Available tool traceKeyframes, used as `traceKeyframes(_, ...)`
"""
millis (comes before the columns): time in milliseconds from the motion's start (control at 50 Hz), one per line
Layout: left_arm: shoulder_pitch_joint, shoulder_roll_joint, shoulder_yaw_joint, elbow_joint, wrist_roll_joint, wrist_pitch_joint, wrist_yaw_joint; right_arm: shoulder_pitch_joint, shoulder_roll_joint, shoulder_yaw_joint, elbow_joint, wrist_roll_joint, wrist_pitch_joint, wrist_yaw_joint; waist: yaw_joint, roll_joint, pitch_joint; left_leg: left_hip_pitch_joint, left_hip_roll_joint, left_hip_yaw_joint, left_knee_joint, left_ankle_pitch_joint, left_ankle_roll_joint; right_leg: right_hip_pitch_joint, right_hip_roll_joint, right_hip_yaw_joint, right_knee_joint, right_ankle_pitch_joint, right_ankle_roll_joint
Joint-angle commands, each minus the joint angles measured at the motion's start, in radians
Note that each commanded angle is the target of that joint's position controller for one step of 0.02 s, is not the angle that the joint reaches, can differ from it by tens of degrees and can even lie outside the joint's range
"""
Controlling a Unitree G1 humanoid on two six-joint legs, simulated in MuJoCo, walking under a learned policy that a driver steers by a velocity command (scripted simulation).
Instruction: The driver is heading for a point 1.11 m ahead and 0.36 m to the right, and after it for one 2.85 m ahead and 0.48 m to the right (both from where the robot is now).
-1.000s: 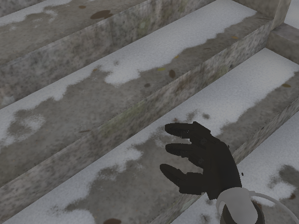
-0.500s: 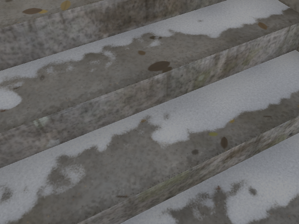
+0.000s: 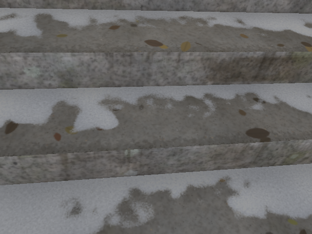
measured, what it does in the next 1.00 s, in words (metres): climbs, turning right: right foot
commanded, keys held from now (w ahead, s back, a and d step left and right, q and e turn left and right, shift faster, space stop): e+shift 0.64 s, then q+shift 0.36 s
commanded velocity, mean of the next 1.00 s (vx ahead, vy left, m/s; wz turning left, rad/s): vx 0.00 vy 0.00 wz -0.44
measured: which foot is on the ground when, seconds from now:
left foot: down 0.00-0.42, up 0.44-1.00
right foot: up 0.00-0.40, down 0.42-1.00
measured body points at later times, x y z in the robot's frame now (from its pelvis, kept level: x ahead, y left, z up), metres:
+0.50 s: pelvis +0.07 -0.04 +0.06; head +0.08 -0.07 +0.51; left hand +0.35 +0.13 +0.01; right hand +0.10 -0.36 -0.05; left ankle +0.05 +0.11 -0.60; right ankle +0.09 -0.14 -0.66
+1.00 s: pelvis +0.17 -0.03 +0.07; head +0.17 -0.01 +0.52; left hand +0.47 +0.02 +0.02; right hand +0.15 -0.29 -0.03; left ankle +0.20 +0.11 -0.61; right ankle +0.09 -0.14 -0.66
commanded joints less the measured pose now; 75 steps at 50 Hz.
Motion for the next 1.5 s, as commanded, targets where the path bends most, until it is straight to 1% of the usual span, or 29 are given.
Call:
traceKeyframes(20, -0.012, 0.037, 0.003, -0.106, 0.014, 0.001, 0.017, -0.035, -0.055, -0.021, -0.068, -0.016, -0.02, -0.036, 0.007, 0.164, -0.024, 0.176, 0.238, -0.365, -0.475, 0.073, 0.055, -0.195, -0.017, 0.098, 0.003, 0.137, 0.005)
traceKeyframes(100, -0.034, 0.048, 0.011, -0.164, 0.02, 0.026, 0.012, -0.002, -0.055, -0.018, -0.071, -0.025, -0.003, -0.085, -0.003, 0.163, 0.003, 0.21, 0.269, -0.258, -0.562, 0.144, 0.082, -0.24, -0.033, 0.026, -0.012, 0.197, 0.069)
traceKeyframes(140, -0.091, 0.017, -0.008, -0.215, 0.008, 0.03, 0.017, 0.013, -0.109, -0.03, -0.075, -0.028, 0.021, -0.109, -0.013, 0.246, 0.021, 0.294, 0.284, -0.196, -0.678, 0.331, 0.126, -0.248, -0.072, -0.047, -0.224, 0.022, 0.121)
traceKeyframes(180, -0.125, 0.002, -0.018, -0.228, 0.012, 0.042, 0.001, 0.041, -0.15, -0.043, -0.076, -0.01, 0.028, -0.121, -0.045, 0.202, 0.0, 0.37, 0.306, -0.173, -0.7, 0.313, 0.145, -0.214, -0.123, -0.071, -0.398, -0.007, 0.134)
traceKeyframes(260, -0.122, 0.023, -0.01, -0.232, 0.005, 0.052, -0.043, -0.066, -0.228, -0.075, -0.09, 0.007, -0.004, -0.107, -0.041, 0.161, -0.029, 0.38, 0.365, -0.088, -0.764, 0.29, 0.131, -0.007, -0.205, -0.105, -0.575, -0.05, 0.066)
traceKeyframes(360, -0.141, 0.049, 0.006, -0.224, -0.019, 0.033, -0.083, -0.039, -0.271, -0.099, -0.033, 0.006, 0.014, -0.066, -0.065, 0.116, 0.022, 0.473, 0.346, 0.031, -0.746, 0.29, 0.105, 0.133, -0.157, -0.226, -0.932, -0.105, -0.006)
traceKeyframes(400, -0.079, 0.051, 0.022, -0.206, -0.034, 0.014, -0.087, -0.019, -0.276, -0.105, 0.02, 0.034, 0.032, -0.046, -0.026, 0.103, 0.023, 0.515, 0.312, 0.097, -0.655, 0.421, 0.053, 0.27, -0.092, -0.286, -1.217, -0.049, -0.045)
traceKeyframes(420, 0.017, 0.105, 0.051, -0.174, -0.023, 0.002, -0.075, 0.033, -0.251, -0.099, 0.048, 0.023, 0.034, -0.029, 0.005, 0.043, -0.018, 0.47, 0.242, 0.158, -0.494, 0.504, 0.015, 0.439, -0.064, -0.22, -1.301, 0.03, -0.076)
traceKeyframes(440, 0.195, 0.222, 0.096, -0.15, -0.023, -0.006, -0.063, -0.04, -0.217, -0.086, 0.01, -0.01, 0.03, -0.022, 0.084, -0.089, -0.062, 0.192, 0.157, 0.187, -0.2, 0.279, -0.059, 0.717, -0.184, 0.011, -1.287, 0.35, -0.162)
traceKeyframes(460, 0.204, 0.317, 0.114, -0.168, 0.001, -0.011, -0.057, -0.189, -0.161, -0.064, -0.108, -0.023, 0.012, -0.032, 0.082, -0.278, -0.106, -0.195, -0.039, 0.096, 0.059, -0.111, -0.15, 0.87, -0.366, 0.481, -1.354, 0.326, -0.36)
traceKeyframes(480, 0.138, 0.256, 0.09, -0.216, 0.032, -0.039, -0.055, -0.195, -0.18, -0.066, -0.096, 0.004, -0.007, -0.021, 0.075, -0.117, -0.217, -0.206, -0.022, -0.138, 0.244, -0.114, -0.136, 0.849, -0.434, 0.594, -1.407, 0.213, -0.394)
traceKeyframes(500, 0.071, 0.219, 0.077, -0.242, 0.029, -0.05, -0.042, -0.207, -0.181, -0.06, -0.092, 0.02, -0.021, -0.009, 0.057, -0.042, -0.189, -0.243, 0.002, -0.181, 0.302, -0.024, -0.115, 0.8, -0.427, 0.544, -1.416, 0.084, -0.362)
traceKeyframes(540, -0.041, 0.192, 0.06, -0.29, -0.003, -0.048, -0.027, -0.202, -0.172, -0.052, -0.093, 0.001, -0.026, -0.02, 0.009, 0.051, -0.11, -0.236, 0.022, -0.192, 0.284, 0.138, -0.119, 0.62, -0.339, 0.41, -1.4, 0.017, -0.263)
traceKeyframes(640, -0.074, 0.164, 0.04, -0.298, 0.005, -0.045, -0.009, -0.078, -0.187, -0.054, -0.071, 0.002, -0.009, -0.007, -0.046, -0.019, -0.111, -0.122, -0.039, -0.172, 0.342, 0.292, -0.143, 0.446, -0.214, 0.338, -1.391, 0.087, -0.247)
traceKeyframes(720, 0.0, 0.107, -0.001, -0.272, 0.02, -0.043, -0.01, -0.055, -0.17, -0.052, -0.07, 0.044, 0.012, -0.043, 0.032, -0.056, -0.158, -0.269, -0.046, -0.143, 0.815, 0.164, -0.18, 0.601, -0.307, 0.352, -1.326, 0.288, -0.274)
traceKeyframes(820, -0.004, -0.004, -0.048, -0.197, 0.048, -0.059, -0.009, -0.04, -0.137, -0.038, -0.083, 0.062, 0.023, -0.056, 0.036, -0.052, -0.054, -0.166, -0.035, -0.249, 0.566, 0.208, -0.181, 0.54, -0.292, 0.209, -1.353, 0.161, -0.252)
traceKeyframes(900, -0.231, 0.061, -0.024, -0.261, 0.052, -0.036, -0.024, 0.009, -0.137, -0.042, -0.11, 0.042, 0.04, -0.038, -0.032, -0.107, -0.057, 0.049, 0.028, -0.153, 0.245, 0.2, -0.189, 0.454, -0.319, 0.09, -1.349, 0.396, -0.255)
traceKeyframes(960, -0.179, 0.098, 0.006, -0.241, 0.025, -0.011, -0.025, -0.004, -0.147, -0.05, -0.114, 0.033, 0.041, -0.008, 0.034, -0.126, -0.064, 0.2, 0.027, -0.035, -0.237, 0.125, -0.141, 0.538, -0.345, 0.054, -1.296, 0.595, -0.227)
traceKeyframes(980, -0.139, 0.106, 0.017, -0.221, -0.004, 0.004, -0.015, 0.02, -0.135, -0.048, -0.127, 0.04, 0.036, -0.001, 0.036, -0.166, -0.054, 0.189, 0.035, -0.079, -0.439, 0.055, -0.094, 0.613, -0.37, 0.092, -1.263, 0.672, -0.194)
traceKeyframes(1020, -0.164, 0.073, 0.012, -0.229, -0.022, 0.011, -0.016, 0.064, -0.196, -0.076, -0.072, 0.036, 0.01, 0.021, 0.022, 0.003, -0.051, 0.242, -0.02, -0.096, -0.839, 0.495, -0.039, 0.73, -0.238, -0.025, -1.005, 0.632, -0.092)
traceKeyframes(1040, -0.162, 0.076, 0.017, -0.238, -0.001, -0.005, -0.02, 0.145, -0.247, -0.093, -0.066, 0.018, 0.007, 0.013, 0.007, 0.123, -0.079, 0.513, 0.09, -0.313, -0.83, 0.962, 0.005, 0.394, -0.189, -0.041, -0.767, 0.241, -0.02)
traceKeyframes(1060, -0.138, 0.012, 0.002, -0.241, 0.038, -0.018, -0.034, 0.158, -0.338, -0.118, -0.079, 0.01, 0.001, 0.009, 0.04, 0.422, -0.07, 0.676, 0.278, -0.544, -0.654, 1.694, 0.133, 0.073, -0.047, -0.064, -0.56, -0.32, 0.104)
traceKeyframes(1080, -0.178, 0.024, 0.002, -0.224, 0.034, -0.015, -0.037, 0.172, -0.288, -0.109, -0.115, -0.007, -0.005, 0.018, -0.041, 0.311, -0.16, 0.671, 0.317, -0.616, -0.662, 1.517, 0.267, 0.026, -0.041, 0.039, -0.407, -0.419, 0.153)
traceKeyframes(1120, -0.272, 0.02, 0.006, -0.216, 0.017, -0.012, -0.04, 0.063, -0.239, -0.107, -0.133, 0.007, 0.02, -0.009, -0.029, 0.161, -0.096, 0.635, 0.206, -0.513, -0.66, 1.139, 0.212, -0.034, -0.058, 0.032, -0.365, -0.354, 0.174)
traceKeyframes(1160, -0.317, 0.015, 0.006, -0.239, 0.022, -0.011, -0.038, 0.022, -0.231, -0.102, -0.146, 0.029, 0.04, -0.036, -0.014, 0.166, -0.078, 0.623, 0.166, -0.493, -0.644, 1.152, 0.184, -0.058, -0.046, 0.019, -0.37, -0.304, 0.193)
traceKeyframes(1220, -0.279, 0.018, 0.005, -0.227, 0.016, -0.013, -0.038, 0.031, -0.239, -0.104, -0.171, 0.016, 0.056, -0.053, -0.017, 0.191, -0.148, 0.629, 0.147, -0.506, -0.624, 1.175, 0.17, -0.042, -0.001, -0.014, -0.232, -0.246, 0.178)
traceKeyframes(1380, -0.244, 0.031, -0.012, -0.259, 0.015, -0.036, -0.022, -0.007, -0.245, -0.083, -0.23, 0.021, 0.089, -0.068, -0.016, 0.187, -0.09, 0.626, 0.127, -0.625, -0.632, 0.891, 0.163, -0.163, 0.017, 0.001, -0.162, -0.216, 0.159)
traceKeyframes(1480, -0.131, -0.014, -0.043, -0.206, -0.002, -0.037, -0.041, -0.058, -0.165, -0.04, -0.218, 0.004, 0.087, -0.063, -0.004, 0.217, -0.135, 0.43, 0.094, -0.476, -0.7, 0.744, 0.119, 0.203, -0.108, -0.093, -0.638, -0.117, 0.12)
traceKeyframes(1500, -0.14, 0.003, -0.034, -0.209, -0.011, -0.04, -0.041, -0.015, -0.208, -0.052, -0.194, 0.006, 0.08, -0.05, -0.031, 0.258, -0.125, 0.384, 0.111, -0.494, -0.779, 0.556, 0.147, 0.302, -0.096, -0.142, -0.706, -0.122, 0.097)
